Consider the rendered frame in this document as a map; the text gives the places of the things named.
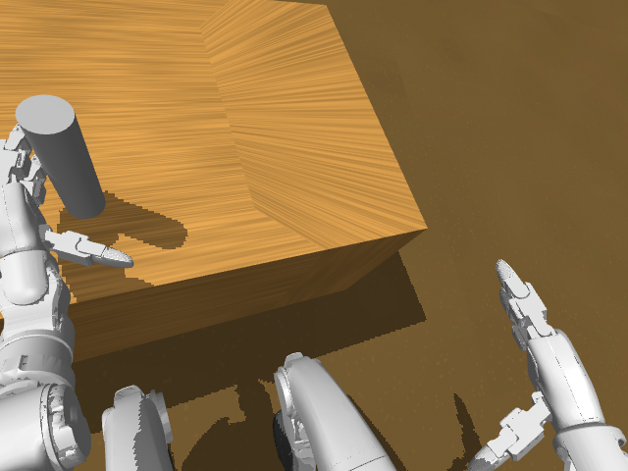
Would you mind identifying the right robot arm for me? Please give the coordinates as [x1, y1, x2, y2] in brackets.
[552, 423, 628, 471]

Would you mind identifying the can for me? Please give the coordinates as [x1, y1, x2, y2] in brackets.
[16, 94, 106, 219]

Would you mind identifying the left robot hand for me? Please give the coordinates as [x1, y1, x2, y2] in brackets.
[0, 123, 133, 268]

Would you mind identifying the left robot arm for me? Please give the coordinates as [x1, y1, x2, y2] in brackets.
[0, 250, 91, 471]

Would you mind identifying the right robot hand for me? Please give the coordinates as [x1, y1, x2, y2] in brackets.
[467, 259, 605, 471]

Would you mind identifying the right robot foot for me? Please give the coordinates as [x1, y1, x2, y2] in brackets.
[273, 409, 295, 471]

